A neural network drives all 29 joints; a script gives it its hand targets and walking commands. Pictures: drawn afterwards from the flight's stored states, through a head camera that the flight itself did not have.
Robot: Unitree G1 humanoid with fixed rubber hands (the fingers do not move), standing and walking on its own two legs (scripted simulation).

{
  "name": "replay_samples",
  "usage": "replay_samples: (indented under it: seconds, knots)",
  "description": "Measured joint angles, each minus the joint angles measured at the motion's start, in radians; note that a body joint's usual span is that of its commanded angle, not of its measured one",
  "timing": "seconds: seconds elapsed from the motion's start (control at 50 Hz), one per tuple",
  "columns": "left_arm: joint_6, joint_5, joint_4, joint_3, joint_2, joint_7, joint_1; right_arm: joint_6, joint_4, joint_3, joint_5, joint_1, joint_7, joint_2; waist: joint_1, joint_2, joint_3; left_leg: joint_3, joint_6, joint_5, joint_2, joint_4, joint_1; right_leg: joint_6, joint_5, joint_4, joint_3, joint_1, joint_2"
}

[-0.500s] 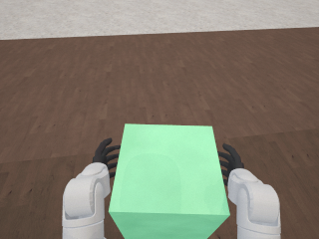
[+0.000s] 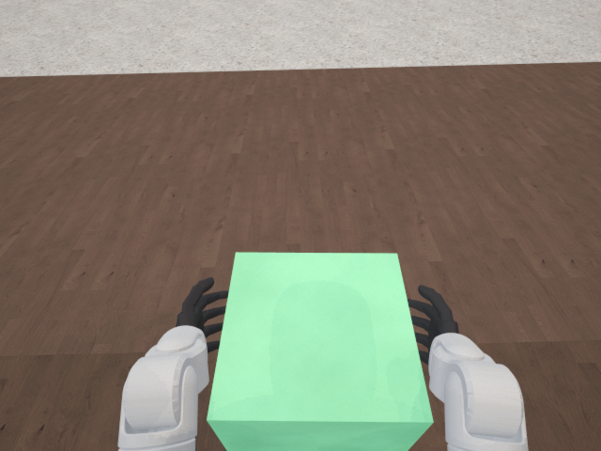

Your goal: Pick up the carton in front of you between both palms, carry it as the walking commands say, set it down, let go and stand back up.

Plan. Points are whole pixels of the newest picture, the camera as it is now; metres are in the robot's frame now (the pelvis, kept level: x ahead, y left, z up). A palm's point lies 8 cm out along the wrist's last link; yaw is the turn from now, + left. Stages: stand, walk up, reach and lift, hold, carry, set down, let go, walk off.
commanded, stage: carry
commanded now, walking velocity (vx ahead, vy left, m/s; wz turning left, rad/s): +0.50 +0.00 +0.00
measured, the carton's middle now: (315, 367) +0.26 +0.01 -0.03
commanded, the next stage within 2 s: none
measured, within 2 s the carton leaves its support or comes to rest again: neither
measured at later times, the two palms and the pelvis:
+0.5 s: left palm (231, 124) +0.66 +0.17 +0.09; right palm (396, 137) +0.62 -0.12 +0.09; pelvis +0.33 +0.05 -0.01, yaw -3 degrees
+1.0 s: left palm (266, 53) +1.02 +0.15 +0.06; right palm (383, 54) +1.03 -0.15 +0.05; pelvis +0.65 -0.01 -0.02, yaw -1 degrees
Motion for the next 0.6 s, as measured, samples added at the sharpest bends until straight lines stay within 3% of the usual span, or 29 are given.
replay_samples:
  seconds: [0.12, 0.24, 0.28, 0.3, 0.36, 0.4, 0.48, 0.6]
  knots:
    - [-0.007, -0.014, -0.065, -0.005, 0.001, -0.001, 0.014, -0.013, -0.071, 0.020, 0.006, 0.027, -0.006, -0.001, -0.014, -0.002, -0.026, 0.045, -0.016, 0.141, 0.011, -0.294, -0.080, 0.038, -0.072, -0.089, 0.023, 0.168, -0.004]
    - [0.034, -0.011, -0.116, -0.010, -0.002, 0.003, -0.027, 0.031, -0.138, 0.002, 0.021, -0.003, -0.018, 0.000, -0.026, -0.007, -0.046, 0.127, 0.017, 0.241, -0.026, -0.505, -0.010, 0.098, -0.224, -0.068, 0.038, 0.332, -0.015]
    - [0.052, -0.007, -0.120, 0.007, -0.001, 0.003, -0.057, 0.044, -0.124, -0.008, 0.024, -0.045, -0.019, 0.003, -0.032, -0.022, -0.045, 0.156, 0.039, 0.230, -0.052, -0.530, 0.048, 0.113, -0.322, 0.082, 0.041, 0.330, -0.047]
    - [0.058, -0.008, -0.110, 0.023, 0.002, 0.004, -0.079, 0.040, -0.098, -0.012, 0.023, -0.072, -0.019, 0.006, -0.040, -0.042, -0.040, 0.168, 0.062, 0.198, -0.060, -0.474, 0.043, 0.108, -0.317, 0.237, 0.058, 0.277, -0.078]
    - [0.077, -0.010, -0.065, 0.057, 0.015, 0.004, -0.139, 0.047, -0.031, -0.035, 0.018, -0.143, -0.023, 0.018, -0.059, -0.034, -0.011, 0.170, 0.089, 0.106, -0.057, -0.432, 0.070, 0.079, -0.284, 0.744, 0.182, 0.021, -0.046]
    - [0.086, -0.009, -0.033, 0.069, 0.013, 0.004, -0.176, 0.054, -0.014, -0.052, 0.017, -0.163, -0.025, 0.018, -0.062, -0.025, 0.005, 0.165, 0.081, 0.097, -0.060, -0.475, 0.116, 0.056, -0.233, 0.881, 0.202, -0.123, -0.035]
    - [0.078, -0.001, 0.033, 0.075, 0.018, 0.006, -0.256, 0.050, 0.028, -0.079, 0.031, -0.222, -0.027, -0.006, -0.068, -0.016, 0.026, 0.150, 0.079, 0.072, -0.069, -0.555, 0.210, 0.047, -0.137, 0.833, 0.204, -0.318, -0.053]
    - [0.062, -0.011, 0.159, 0.084, 0.070, 0.019, -0.396, 0.031, 0.174, -0.092, 0.059, -0.378, -0.032, -0.068, -0.068, -0.012, 0.019, 0.129, 0.058, -0.003, -0.079, -0.613, 0.333, 0.056, -0.005, 0.562, 0.189, -0.445, -0.072]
